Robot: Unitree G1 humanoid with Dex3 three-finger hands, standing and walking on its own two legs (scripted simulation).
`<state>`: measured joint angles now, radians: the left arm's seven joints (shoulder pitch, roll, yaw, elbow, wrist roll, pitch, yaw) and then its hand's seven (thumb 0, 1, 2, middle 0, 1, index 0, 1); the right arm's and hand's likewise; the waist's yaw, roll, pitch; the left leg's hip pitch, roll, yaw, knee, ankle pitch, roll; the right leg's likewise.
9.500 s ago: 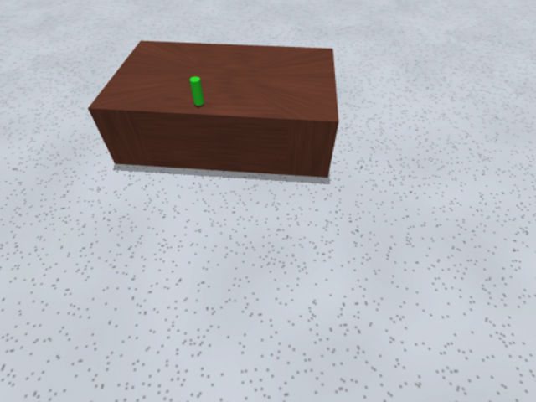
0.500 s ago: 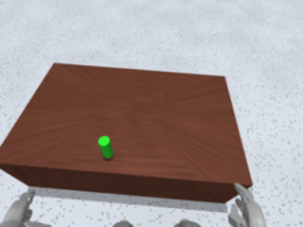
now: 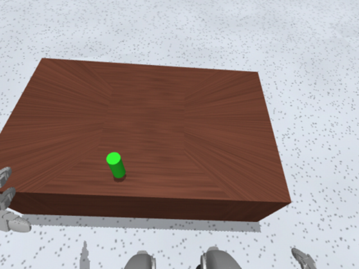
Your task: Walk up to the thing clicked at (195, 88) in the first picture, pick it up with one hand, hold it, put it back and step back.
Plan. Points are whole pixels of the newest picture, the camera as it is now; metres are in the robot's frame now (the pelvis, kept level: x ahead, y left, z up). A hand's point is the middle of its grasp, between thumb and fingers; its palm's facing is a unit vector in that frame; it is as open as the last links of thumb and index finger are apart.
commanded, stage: go down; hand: left
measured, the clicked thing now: (116, 165) +0.48 +0.21 -0.29
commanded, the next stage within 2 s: approach in 0.96 s
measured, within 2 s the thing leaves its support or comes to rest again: neither
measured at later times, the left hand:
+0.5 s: hand (8, 180) +0.32 +0.37 -0.01, palm faces +0.21 -0.97 -0.15, open 17.6 cm
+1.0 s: hand (4, 169) +0.34 +0.39 -0.01, palm faces +0.22 -0.97 -0.12, open 17.5 cm
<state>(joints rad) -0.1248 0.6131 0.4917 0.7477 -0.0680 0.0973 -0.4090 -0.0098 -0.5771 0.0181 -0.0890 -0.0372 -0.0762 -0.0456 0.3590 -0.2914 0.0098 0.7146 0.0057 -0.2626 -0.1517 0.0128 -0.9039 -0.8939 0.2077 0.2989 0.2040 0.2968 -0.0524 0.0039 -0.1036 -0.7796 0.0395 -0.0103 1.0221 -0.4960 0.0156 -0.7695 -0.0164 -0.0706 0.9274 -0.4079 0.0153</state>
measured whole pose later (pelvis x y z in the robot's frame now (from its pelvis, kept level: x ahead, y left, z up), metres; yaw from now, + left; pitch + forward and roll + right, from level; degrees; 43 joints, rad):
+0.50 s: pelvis -0.02 -0.01 -0.01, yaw +0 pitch +17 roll -3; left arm -0.42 0.75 0.58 1.06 -0.05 -0.10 -0.48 -0.01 -0.59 0.04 -0.09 -0.04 -0.08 -0.05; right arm 0.32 -0.30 0.05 0.71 -0.02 -0.22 -0.15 0.01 -0.88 -0.89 0.21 0.30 0.21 0.30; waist -0.06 -0.02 -0.07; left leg -0.88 0.04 -0.03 1.07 -0.48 0.01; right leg -0.86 -0.02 -0.09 0.97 -0.39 0.01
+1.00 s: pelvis -0.01 +0.00 -0.02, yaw +0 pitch +19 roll -4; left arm -0.49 0.81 0.64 1.12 -0.06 -0.17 -0.53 -0.01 -0.58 0.05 -0.09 -0.05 -0.07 -0.07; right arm 0.32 -0.30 0.06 0.70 -0.03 -0.19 -0.15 0.01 -0.89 -0.89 0.21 0.30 0.21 0.30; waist -0.07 -0.03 -0.08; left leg -0.95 0.04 -0.03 1.11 -0.50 0.02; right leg -0.93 -0.01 -0.09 1.00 -0.41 0.01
